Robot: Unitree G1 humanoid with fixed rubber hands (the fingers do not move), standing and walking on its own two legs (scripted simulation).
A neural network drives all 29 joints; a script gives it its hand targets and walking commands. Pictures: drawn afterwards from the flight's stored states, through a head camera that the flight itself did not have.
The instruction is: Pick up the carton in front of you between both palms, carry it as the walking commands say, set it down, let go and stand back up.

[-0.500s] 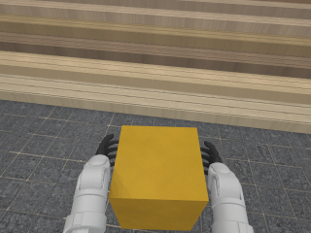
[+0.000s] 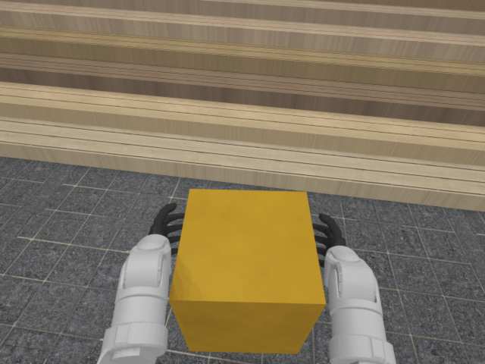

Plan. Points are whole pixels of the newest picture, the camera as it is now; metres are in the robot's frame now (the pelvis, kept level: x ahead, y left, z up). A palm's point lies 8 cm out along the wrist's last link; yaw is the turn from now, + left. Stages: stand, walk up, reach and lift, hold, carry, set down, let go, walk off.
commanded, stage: hold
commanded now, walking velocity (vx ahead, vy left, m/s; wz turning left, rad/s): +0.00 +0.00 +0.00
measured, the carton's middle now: (245, 274) +0.29 +0.00 -0.02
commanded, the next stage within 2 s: carry in 0.92 s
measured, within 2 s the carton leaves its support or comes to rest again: neither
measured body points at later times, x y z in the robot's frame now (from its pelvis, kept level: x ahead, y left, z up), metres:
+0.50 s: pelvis +0.01 +0.00 +0.00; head -0.04 +0.00 +0.45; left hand +0.31 +0.15 +0.05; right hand +0.31 -0.15 +0.04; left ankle +0.02 +0.13 -0.74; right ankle +0.02 -0.13 -0.74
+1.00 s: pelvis +0.01 +0.00 +0.00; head -0.04 +0.00 +0.45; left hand +0.31 +0.16 +0.05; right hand +0.31 -0.15 +0.04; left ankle +0.01 +0.13 -0.74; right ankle +0.02 -0.13 -0.74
